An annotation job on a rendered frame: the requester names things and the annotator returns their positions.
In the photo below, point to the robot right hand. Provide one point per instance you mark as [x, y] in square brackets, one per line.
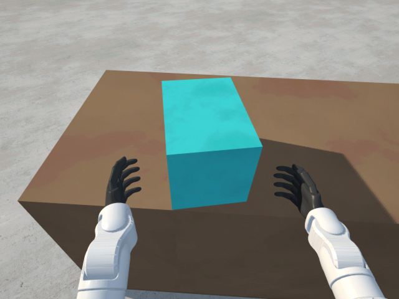
[305, 194]

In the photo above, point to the carton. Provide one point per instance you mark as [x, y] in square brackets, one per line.
[212, 148]

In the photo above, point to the right robot forearm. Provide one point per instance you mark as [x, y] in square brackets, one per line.
[346, 270]

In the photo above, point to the pedestal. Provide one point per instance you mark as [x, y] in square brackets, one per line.
[344, 134]

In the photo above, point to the robot left hand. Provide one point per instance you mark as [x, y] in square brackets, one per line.
[116, 185]

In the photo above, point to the left robot forearm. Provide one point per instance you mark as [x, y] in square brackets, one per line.
[106, 263]

